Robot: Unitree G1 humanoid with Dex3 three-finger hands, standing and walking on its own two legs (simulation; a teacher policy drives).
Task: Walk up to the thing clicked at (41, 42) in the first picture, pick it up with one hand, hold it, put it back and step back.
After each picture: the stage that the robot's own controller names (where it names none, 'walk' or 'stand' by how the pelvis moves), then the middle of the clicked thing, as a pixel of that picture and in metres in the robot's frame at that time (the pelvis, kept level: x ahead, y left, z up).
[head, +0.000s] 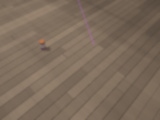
stand; (42, 45) +1.32 +0.46 -0.72
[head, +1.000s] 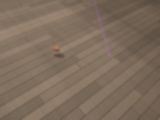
walk; (56, 51) +1.23 +0.22 -0.70
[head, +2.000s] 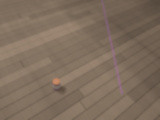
walk; (56, 84) +0.76 +0.17 -0.71
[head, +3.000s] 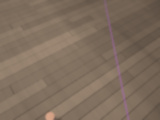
stand; (51, 118) +0.41 +0.21 -0.71
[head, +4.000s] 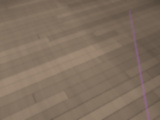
walk; out of the picture +0.38 +0.10 -0.70
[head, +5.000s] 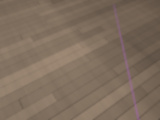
stand; out of the picture +0.31 +0.15 -0.72
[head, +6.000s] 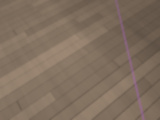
walk; out of the picture +0.21 +0.19 -0.70
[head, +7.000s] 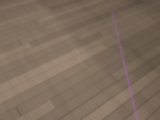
stand; out of the picture +0.29 +0.14 -0.70
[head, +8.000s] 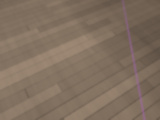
stand; out of the picture +0.35 +0.13 -0.70
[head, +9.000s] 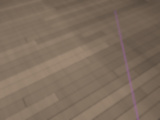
stand; out of the picture +0.38 +0.14 -0.72
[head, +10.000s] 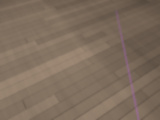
stand; out of the picture +0.35 +0.14 -0.73
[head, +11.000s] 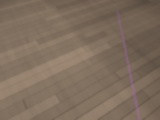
stand; out of the picture +0.35 +0.14 -0.73
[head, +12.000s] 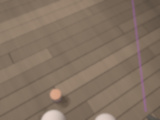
go down; (56, 96) +0.39 +0.14 -0.54
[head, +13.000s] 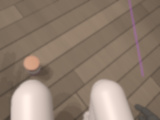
go down; (32, 66) +0.43 +0.19 -0.31
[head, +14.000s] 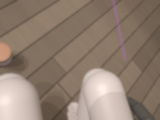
close in; (1, 55) +0.41 +0.22 -0.25
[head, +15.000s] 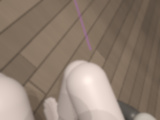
close; out of the picture +0.41 +0.24 -0.23
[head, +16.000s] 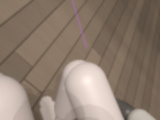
lift; out of the picture +0.41 +0.25 -0.23
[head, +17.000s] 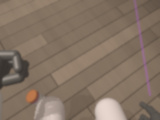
lift; (38, 99) +0.32 +0.23 -0.40
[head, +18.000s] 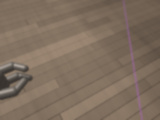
go down; out of the picture +0.31 +0.25 -0.69
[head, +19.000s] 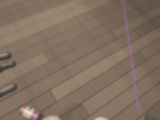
go down; (30, 113) +0.32 +0.27 -0.59
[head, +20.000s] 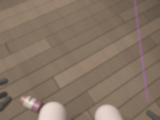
walk; (31, 103) +0.32 +0.29 -0.52
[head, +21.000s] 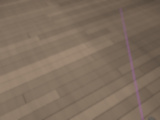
stand; out of the picture +0.28 +0.27 -0.68
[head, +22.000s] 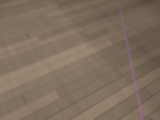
stand; out of the picture +0.26 +0.28 -0.68
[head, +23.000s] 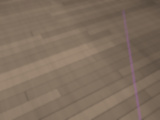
stand; out of the picture +0.25 +0.28 -0.72
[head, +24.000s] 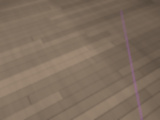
stand; out of the picture +0.24 +0.30 -0.75
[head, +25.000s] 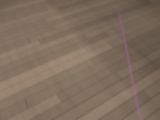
stand; out of the picture +0.18 +0.31 -0.75
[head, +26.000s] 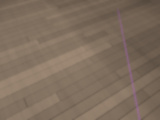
walk; out of the picture +0.16 +0.32 -0.75
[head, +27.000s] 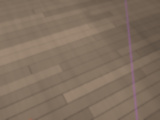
walk; out of the picture +0.34 +0.29 -0.74
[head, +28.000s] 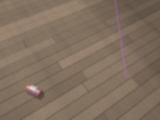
walk; (33, 90) +0.55 +0.37 -0.72
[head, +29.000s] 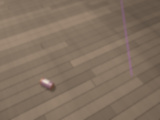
stand; (47, 83) +0.76 +0.35 -0.73
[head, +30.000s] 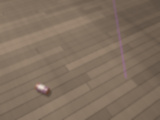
stand; (42, 88) +0.76 +0.36 -0.75
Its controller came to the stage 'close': yes
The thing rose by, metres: 0.24
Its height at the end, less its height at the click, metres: -0.02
